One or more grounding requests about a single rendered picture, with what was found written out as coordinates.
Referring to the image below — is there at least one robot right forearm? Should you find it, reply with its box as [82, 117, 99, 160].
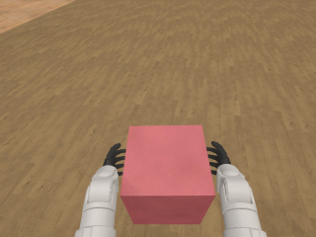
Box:
[216, 164, 268, 237]

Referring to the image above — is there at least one right robot hand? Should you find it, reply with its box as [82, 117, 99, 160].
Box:
[206, 141, 231, 176]

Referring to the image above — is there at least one left robot hand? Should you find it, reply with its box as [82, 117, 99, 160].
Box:
[103, 143, 126, 176]

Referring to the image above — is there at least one carton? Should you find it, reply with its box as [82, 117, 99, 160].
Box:
[119, 124, 216, 225]

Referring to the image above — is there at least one robot left forearm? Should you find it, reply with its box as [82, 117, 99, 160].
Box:
[74, 165, 119, 237]

